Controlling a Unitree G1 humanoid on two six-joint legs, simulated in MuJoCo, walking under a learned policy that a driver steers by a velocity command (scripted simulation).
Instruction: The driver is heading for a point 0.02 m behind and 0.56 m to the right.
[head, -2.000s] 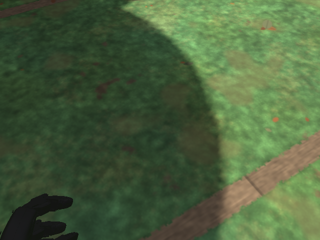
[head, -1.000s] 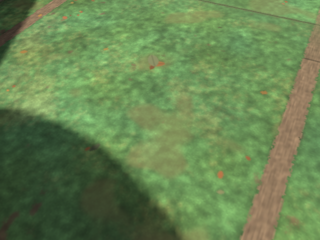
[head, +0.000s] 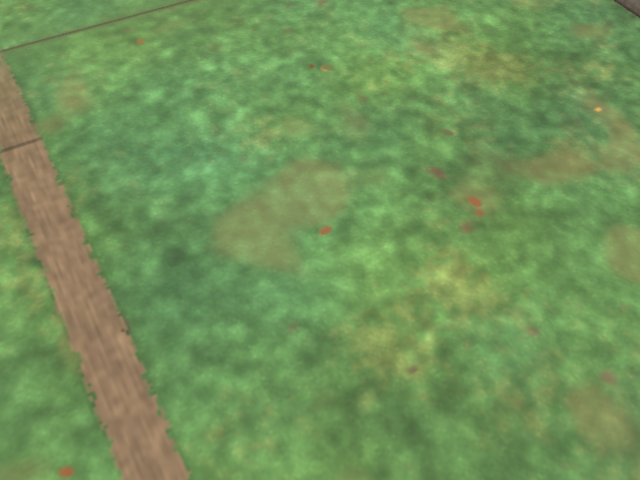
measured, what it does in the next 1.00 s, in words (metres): walks ahead, turning right: left foot, then right foot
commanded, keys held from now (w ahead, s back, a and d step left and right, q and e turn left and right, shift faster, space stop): w+e+shift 0.22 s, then e+shift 0.38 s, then w+e+shift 0.40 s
